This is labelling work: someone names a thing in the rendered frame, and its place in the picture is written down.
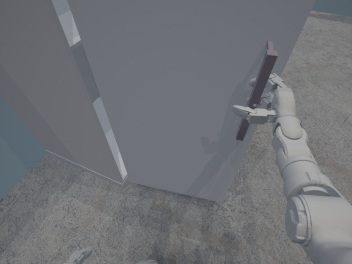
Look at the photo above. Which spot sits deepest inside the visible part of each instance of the right robot hand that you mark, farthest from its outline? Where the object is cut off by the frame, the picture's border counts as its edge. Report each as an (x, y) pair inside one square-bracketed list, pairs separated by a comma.
[(282, 103)]

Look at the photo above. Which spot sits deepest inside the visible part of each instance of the robot right upper arm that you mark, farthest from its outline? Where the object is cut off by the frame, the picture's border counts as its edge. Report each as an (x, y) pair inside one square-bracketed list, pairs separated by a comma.
[(322, 225)]

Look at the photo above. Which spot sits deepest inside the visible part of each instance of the fridge door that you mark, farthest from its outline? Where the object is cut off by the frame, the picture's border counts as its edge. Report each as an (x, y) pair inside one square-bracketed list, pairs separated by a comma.
[(168, 73)]

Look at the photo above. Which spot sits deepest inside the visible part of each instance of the robot right forearm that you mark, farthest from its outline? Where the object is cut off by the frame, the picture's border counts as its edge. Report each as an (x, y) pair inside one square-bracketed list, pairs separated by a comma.
[(298, 168)]

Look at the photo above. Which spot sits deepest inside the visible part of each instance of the left robot hand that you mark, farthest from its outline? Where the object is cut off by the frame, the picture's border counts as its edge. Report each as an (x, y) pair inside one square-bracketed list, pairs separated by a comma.
[(78, 257)]

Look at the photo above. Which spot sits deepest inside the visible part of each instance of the handle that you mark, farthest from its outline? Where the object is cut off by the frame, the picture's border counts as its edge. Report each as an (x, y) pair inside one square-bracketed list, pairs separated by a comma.
[(259, 86)]

